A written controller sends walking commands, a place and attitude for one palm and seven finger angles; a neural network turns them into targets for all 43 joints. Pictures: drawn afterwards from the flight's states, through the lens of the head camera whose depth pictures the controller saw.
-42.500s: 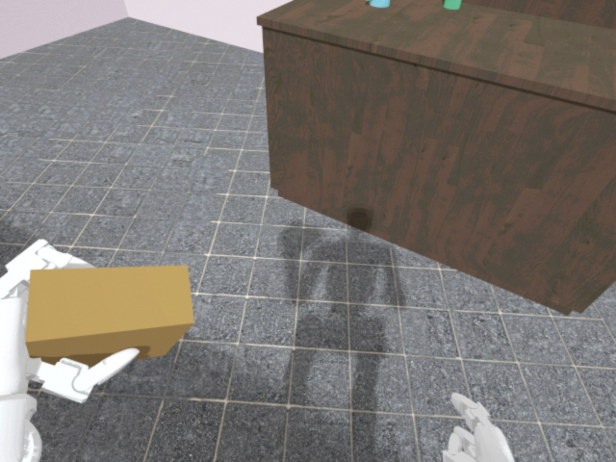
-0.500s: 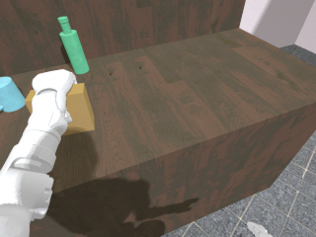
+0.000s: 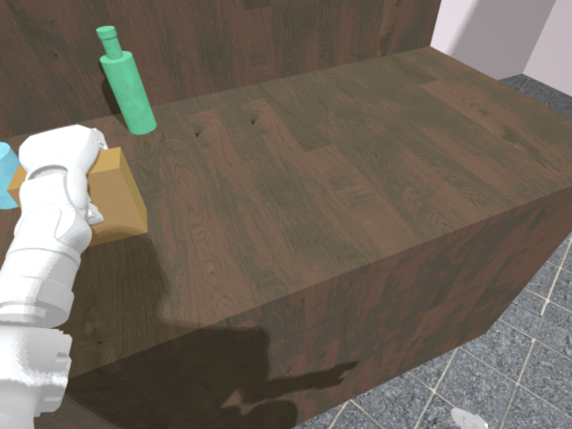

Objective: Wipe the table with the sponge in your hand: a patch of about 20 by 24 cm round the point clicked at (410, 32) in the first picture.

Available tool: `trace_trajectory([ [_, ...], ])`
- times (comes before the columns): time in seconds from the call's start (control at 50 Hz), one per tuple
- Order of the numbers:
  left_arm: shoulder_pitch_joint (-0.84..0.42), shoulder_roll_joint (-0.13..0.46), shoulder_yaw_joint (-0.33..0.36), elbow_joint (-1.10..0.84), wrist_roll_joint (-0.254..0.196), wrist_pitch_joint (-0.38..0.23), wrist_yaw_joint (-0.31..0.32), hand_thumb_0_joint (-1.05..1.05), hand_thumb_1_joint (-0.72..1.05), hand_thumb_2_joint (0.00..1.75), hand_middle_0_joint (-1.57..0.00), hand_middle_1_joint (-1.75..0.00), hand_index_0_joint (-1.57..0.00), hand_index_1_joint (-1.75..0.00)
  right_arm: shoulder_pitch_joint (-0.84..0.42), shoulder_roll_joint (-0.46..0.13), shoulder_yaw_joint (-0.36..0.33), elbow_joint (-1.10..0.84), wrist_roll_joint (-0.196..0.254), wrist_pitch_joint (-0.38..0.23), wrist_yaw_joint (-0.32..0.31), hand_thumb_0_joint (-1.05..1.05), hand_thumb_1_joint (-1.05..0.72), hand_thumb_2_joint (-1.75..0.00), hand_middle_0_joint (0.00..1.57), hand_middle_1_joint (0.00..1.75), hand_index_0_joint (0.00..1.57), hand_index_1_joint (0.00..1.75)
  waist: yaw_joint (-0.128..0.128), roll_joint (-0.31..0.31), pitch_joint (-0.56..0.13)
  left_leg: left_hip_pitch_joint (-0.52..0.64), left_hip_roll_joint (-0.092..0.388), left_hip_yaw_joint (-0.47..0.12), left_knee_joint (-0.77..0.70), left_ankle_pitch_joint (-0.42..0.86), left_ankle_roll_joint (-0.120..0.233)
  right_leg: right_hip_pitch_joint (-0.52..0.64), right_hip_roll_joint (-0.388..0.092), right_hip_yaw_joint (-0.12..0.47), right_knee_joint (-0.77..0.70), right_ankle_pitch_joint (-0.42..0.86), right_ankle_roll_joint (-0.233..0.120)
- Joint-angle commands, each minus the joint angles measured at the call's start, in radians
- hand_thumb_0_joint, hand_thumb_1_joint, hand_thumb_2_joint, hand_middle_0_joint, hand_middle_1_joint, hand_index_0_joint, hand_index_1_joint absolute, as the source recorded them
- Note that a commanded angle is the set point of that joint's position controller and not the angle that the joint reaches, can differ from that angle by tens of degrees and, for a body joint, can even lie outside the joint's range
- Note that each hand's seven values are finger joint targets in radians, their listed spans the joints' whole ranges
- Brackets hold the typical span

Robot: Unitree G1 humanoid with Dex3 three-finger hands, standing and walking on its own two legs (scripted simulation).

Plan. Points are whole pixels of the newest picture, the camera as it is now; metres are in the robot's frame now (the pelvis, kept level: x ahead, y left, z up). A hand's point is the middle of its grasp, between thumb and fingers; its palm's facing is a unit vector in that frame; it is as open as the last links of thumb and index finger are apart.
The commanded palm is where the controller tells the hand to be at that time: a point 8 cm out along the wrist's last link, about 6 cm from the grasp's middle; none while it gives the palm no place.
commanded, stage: slide back across to the first lane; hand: left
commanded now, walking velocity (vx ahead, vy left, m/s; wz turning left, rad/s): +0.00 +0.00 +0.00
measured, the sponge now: (93, 211) +0.39 +0.31 +0.12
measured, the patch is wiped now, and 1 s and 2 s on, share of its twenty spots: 0.95 0.95 0.95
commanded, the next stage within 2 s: wipe back along the first lane in 0.30 s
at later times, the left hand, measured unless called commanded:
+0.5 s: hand (38, 198) +0.37 +0.35 +0.17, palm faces -0.03 +0.00 -1.00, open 10.1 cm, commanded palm +0.34 +0.34 +0.22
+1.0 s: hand (37, 229) +0.31 +0.33 +0.17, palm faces +0.05 -0.03 -1.00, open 10.2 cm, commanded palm +0.28 +0.32 +0.20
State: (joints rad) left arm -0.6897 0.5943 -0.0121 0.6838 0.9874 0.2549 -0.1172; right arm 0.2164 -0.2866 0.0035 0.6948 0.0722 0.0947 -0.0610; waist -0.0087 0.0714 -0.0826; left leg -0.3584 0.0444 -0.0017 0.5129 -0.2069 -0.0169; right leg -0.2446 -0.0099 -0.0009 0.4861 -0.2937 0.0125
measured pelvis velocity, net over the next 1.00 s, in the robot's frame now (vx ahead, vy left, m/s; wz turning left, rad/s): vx -0.01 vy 0.00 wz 0.04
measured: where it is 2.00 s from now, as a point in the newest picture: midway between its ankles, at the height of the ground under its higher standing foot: outside the picture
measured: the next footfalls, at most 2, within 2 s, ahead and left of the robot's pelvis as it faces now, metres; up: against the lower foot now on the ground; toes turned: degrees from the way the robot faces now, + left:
none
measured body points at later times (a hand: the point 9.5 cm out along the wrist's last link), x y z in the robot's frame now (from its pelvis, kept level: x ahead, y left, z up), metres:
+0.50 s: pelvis +0.00 +0.01 +0.00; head +0.01 -0.01 +0.45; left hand +0.36 +0.35 +0.23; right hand +0.20 -0.22 -0.10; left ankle +0.03 +0.13 -0.74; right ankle -0.03 -0.13 -0.74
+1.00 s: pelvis -0.01 +0.00 +0.00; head -0.03 -0.03 +0.45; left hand +0.31 +0.32 +0.22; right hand +0.21 -0.22 -0.09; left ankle +0.03 +0.13 -0.74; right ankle -0.03 -0.13 -0.74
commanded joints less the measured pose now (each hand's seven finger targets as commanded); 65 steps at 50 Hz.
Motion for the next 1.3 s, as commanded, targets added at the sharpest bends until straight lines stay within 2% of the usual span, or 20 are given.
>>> trace_trajectory([
  [0.0, -0.446, 0.37, 0.076, -0.163, 0.058, 0.029, -0.007, 0.0, 0.1, 1.3, -1.2, -1.6, -1.2, -1.6, -0.129, -0.131, -0.037, -0.154, 0.003, -0.056, -0.014, 0.0, -0.9, -0.9, 0.2, 0.3, 0.2, 0.3, 0.038, 0.0, -0.245, 0.202, -0.075, 0.011, -0.041, 0.179, 0.068, -0.003, 0.056, -0.05, -0.087, 0.214, -0.078],
  [0.06, -0.466, 0.346, 0.056, -0.208, 0.05, 0.0, -0.037, 0.0, 0.1, 1.3, -1.2, -1.6, -1.2, -1.6, -0.125, -0.123, -0.035, -0.163, 0.003, -0.064, -0.019, 0.0, -0.9, -0.9, 0.2, 0.3, 0.2, 0.3, 0.026, -0.006, -0.27, 0.235, -0.074, 0.006, -0.032, 0.217, 0.069, 0.003, 0.054, -0.052, -0.086, 0.266, -0.08],
  [0.08, -0.472, 0.335, 0.051, -0.257, 0.038, -0.015, -0.049, 0.0, 0.1, 1.3, -1.2, -1.6, -1.2, -1.6, -0.134, -0.116, -0.034, -0.179, 0.003, -0.072, -0.02, 0.0, -0.9, -0.9, 0.2, 0.3, 0.2, 0.3, 0.031, 0.026, -0.291, 0.26, -0.074, 0.001, -0.033, 0.245, 0.069, 0.012, 0.054, -0.049, -0.088, 0.289, -0.085],
  [0.16, -0.444, 0.307, 0.041, -0.295, 0.019, -0.048, -0.063, 0.0, 0.1, 1.3, -1.2, -1.6, -1.2, -1.6, -0.128, -0.113, -0.033, -0.181, 0.005, -0.076, -0.02, 0.0, -0.9, -0.9, 0.2, 0.3, 0.2, 0.3, 0.027, 0.03, -0.271, 0.29, -0.069, -0.012, -0.035, 0.255, 0.065, -0.013, 0.06, -0.061, -0.095, 0.273, -0.087],
  [0.2, -0.439, 0.352, 0.083, -0.304, 0.011, -0.059, -0.059, 0.0, 0.1, 1.3, -1.2, -1.6, -1.2, -1.6, -0.127, -0.119, -0.032, -0.182, 0.001, -0.08, -0.023, 0.0, -0.9, -0.9, 0.2, 0.3, 0.2, 0.3, 0.037, 0.047, -0.28, 0.298, -0.072, -0.012, -0.036, 0.274, 0.066, 0.005, 0.06, -0.061, -0.098, 0.287, -0.092],
  [0.26, -0.454, 0.34, 0.075, -0.291, 0.02, -0.056, -0.052, 0.0, 0.1, 1.3, -1.2, -1.6, -1.2, -1.6, -0.136, -0.118, -0.027, -0.171, 0.003, -0.075, -0.019, 0.0, -0.9, -0.9, 0.2, 0.3, 0.2, 0.3, 0.036, 0.044, -0.25, 0.284, -0.068, -0.015, -0.048, 0.272, 0.056, -0.008, 0.059, -0.069, -0.099, 0.273, -0.091],
  [0.38, -0.404, 0.387, 0.128, -0.319, 0.029, -0.061, -0.04, 0.0, 0.1, 1.3, -1.2, -1.6, -1.2, -1.6, -0.14, -0.124, -0.028, -0.18, -0.003, -0.078, -0.015, 0.0, -0.9, -0.9, 0.2, 0.3, 0.2, 0.3, 0.054, 0.037, -0.329, 0.299, -0.074, -0.015, -0.036, 0.343, 0.057, 0.057, 0.057, -0.06, -0.088, 0.348, -0.098],
  [0.44, -0.332, 0.303, 0.074, -0.326, 0.007, -0.052, -0.052, 0.0, 0.1, 1.3, -1.2, -1.6, -1.2, -1.6, -0.151, -0.118, -0.029, -0.187, -0.001, -0.071, -0.01, 0.0, -0.9, -0.9, 0.2, 0.3, 0.2, 0.3, 0.047, 0.022, -0.271, 0.289, -0.073, -0.015, -0.041, 0.299, 0.059, 0.028, 0.059, -0.068, -0.102, 0.305, -0.091],
  [0.48, -0.295, 0.313, 0.091, -0.39, -0.007, -0.058, -0.053, 0.0, 0.1, 1.3, -1.2, -1.6, -1.2, -1.6, -0.171, -0.115, -0.027, -0.202, 0.0, -0.077, -0.008, 0.0, -0.9, -0.9, 0.2, 0.3, 0.2, 0.3, 0.058, 0.026, -0.296, 0.298, -0.073, -0.017, -0.042, 0.308, 0.06, 0.051, 0.058, -0.063, -0.095, 0.317, -0.092],
  [0.64, -0.15, 0.292, 0.102, -0.436, -0.023, -0.012, -0.039, 0.0, 0.1, 1.3, -1.2, -1.6, -1.2, -1.6, -0.207, -0.12, -0.024, -0.203, -0.001, -0.064, 0.001, 0.0, -0.9, -0.9, 0.2, 0.3, 0.2, 0.3, 0.074, 0.002, -0.22, 0.244, -0.078, -0.012, -0.056, 0.235, 0.057, 0.05, 0.058, -0.069, -0.098, 0.259, -0.085],
  [0.68, -0.139, 0.33, 0.134, -0.463, -0.018, -0.006, -0.034, 0.0, 0.1, 1.3, -1.2, -1.6, -1.2, -1.6, -0.221, -0.123, -0.022, -0.202, 0.0, -0.068, -0.001, 0.0, -0.9, -0.9, 0.2, 0.3, 0.2, 0.3, 0.081, 0.019, -0.225, 0.246, -0.078, -0.014, -0.059, 0.224, 0.055, 0.059, 0.058, -0.062, -0.094, 0.241, -0.089],
  [0.74, -0.102, 0.268, 0.084, -0.468, -0.015, 0.01, -0.037, 0.0, 0.1, 1.3, -1.2, -1.6, -1.2, -1.6, -0.229, -0.117, -0.022, -0.204, 0.0, -0.067, 0.0, 0.0, -0.9, -0.9, 0.2, 0.3, 0.2, 0.3, 0.075, 0.004, -0.199, 0.236, -0.081, -0.012, -0.056, 0.2, 0.055, 0.041, 0.06, -0.068, -0.097, 0.221, -0.084],
  [0.8, -0.057, 0.277, 0.098, -0.47, -0.023, 0.017, -0.043, 0.0, 0.1, 1.3, -1.2, -1.6, -1.2, -1.6, -0.238, -0.118, -0.02, -0.206, -0.003, -0.07, -0.005, 0.0, -0.9, -0.9, 0.2, 0.3, 0.2, 0.3, 0.081, -0.02, -0.183, 0.227, -0.084, -0.01, -0.056, 0.165, 0.059, 0.042, 0.059, -0.065, -0.101, 0.194, -0.083],
  [0.88, -0.036, 0.268, 0.091, -0.499, -0.024, 0.023, -0.05, 0.0, 0.1, 1.3, -1.2, -1.6, -1.2, -1.6, -0.263, -0.113, -0.015, -0.21, 0.003, -0.073, -0.006, 0.0, -0.9, -0.9, 0.2, 0.3, 0.2, 0.3, 0.082, 0.009, -0.161, 0.225, -0.081, -0.009, -0.06, 0.134, 0.055, 0.03, 0.057, -0.056, -0.101, 0.167, -0.083],
  [0.92, -0.023, 0.226, 0.051, -0.479, -0.018, 0.032, -0.054, 0.0, 0.1, 1.3, -1.2, -1.6, -1.2, -1.6, -0.262, -0.107, -0.012, -0.208, 0.003, -0.071, -0.007, 0.0, -0.9, -0.9, 0.2, 0.3, 0.2, 0.3, 0.074, -0.016, -0.13, 0.208, -0.083, -0.008, -0.06, 0.113, 0.053, 0.011, 0.056, -0.062, -0.105, 0.145, -0.078],
  [0.98, 0.01, 0.232, 0.067, -0.521, -0.025, 0.029, -0.059, 0.0, 0.1, 1.3, -1.2, -1.6, -1.2, -1.6, -0.279, -0.106, -0.011, -0.222, 0.003, -0.075, -0.007, 0.0, -0.9, -0.9, 0.2, 0.3, 0.2, 0.3, 0.084, -0.007, -0.144, 0.215, -0.081, -0.011, -0.057, 0.117, 0.053, 0.026, 0.056, -0.055, -0.1, 0.152, -0.082],
  [1.06, 0.055, 0.166, 0.015, -0.556, -0.026, 0.035, -0.062, 0.0, 0.1, 1.3, -1.2, -1.6, -1.2, -1.6, -0.29, -0.099, -0.008, -0.223, 0.0, -0.072, -0.002, 0.0, -0.9, -0.9, 0.2, 0.3, 0.2, 0.3, 0.081, -0.013, -0.126, 0.211, -0.082, -0.007, -0.051, 0.11, 0.052, 0.011, 0.057, -0.062, -0.095, 0.152, -0.077],
  [1.12, 0.107, 0.194, 0.049, -0.519, -0.032, 0.052, -0.063, 0.0, 0.1, 1.3, -1.2, -1.6, -1.2, -1.6, -0.286, -0.104, -0.007, -0.217, -0.002, -0.073, -0.007, 0.0, -0.9, -0.9, 0.2, 0.3, 0.2, 0.3, 0.085, -0.069, -0.103, 0.192, -0.083, -0.002, -0.041, 0.101, 0.053, 0.01, 0.054, -0.058, -0.096, 0.156, -0.072],
  [1.2, 0.126, 0.178, 0.032, -0.562, -0.036, 0.062, -0.068, 0.0, 0.1, 1.3, -1.2, -1.6, -1.2, -1.6, -0.302, -0.101, -0.003, -0.229, -0.003, -0.073, -0.008, 0.0, -0.9, -0.9, 0.2, 0.3, 0.2, 0.3, 0.091, -0.048, -0.116, 0.194, -0.087, 0.002, -0.035, 0.108, 0.052, 0.019, 0.054, -0.056, -0.086, 0.162, -0.073],
  [1.28, 0.253, 0.182, 0.072, -0.629, -0.061, 0.066, -0.073, 0.0, 0.1, 1.3, -1.2, -1.6, -1.2, -1.6, -0.315, -0.101, -0.006, -0.242, -0.004, -0.072, 0.002, 0.0, -0.9, -0.9, 0.2, 0.3, 0.2, 0.3, 0.105, -0.055, -0.133, 0.197, -0.083, 0.003, -0.017, 0.153, 0.052, 0.048, 0.053, -0.049, -0.066, 0.241, -0.072],
])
